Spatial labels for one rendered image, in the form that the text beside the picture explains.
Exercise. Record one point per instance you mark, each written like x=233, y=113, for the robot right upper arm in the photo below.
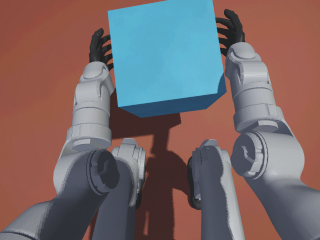
x=272, y=164

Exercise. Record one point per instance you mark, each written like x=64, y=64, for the robot right shin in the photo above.
x=225, y=154

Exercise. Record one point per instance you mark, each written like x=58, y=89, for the right robot hand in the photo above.
x=234, y=33

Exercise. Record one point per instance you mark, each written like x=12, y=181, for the robot left forearm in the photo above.
x=91, y=111

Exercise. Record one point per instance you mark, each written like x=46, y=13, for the left robot hand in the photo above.
x=97, y=52

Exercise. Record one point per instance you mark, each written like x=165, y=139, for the robot right thigh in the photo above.
x=220, y=213

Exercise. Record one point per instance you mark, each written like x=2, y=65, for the robot right forearm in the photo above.
x=252, y=92

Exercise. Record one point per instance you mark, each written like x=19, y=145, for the robot left upper arm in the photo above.
x=82, y=181

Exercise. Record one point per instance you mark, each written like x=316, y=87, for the carton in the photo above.
x=166, y=57

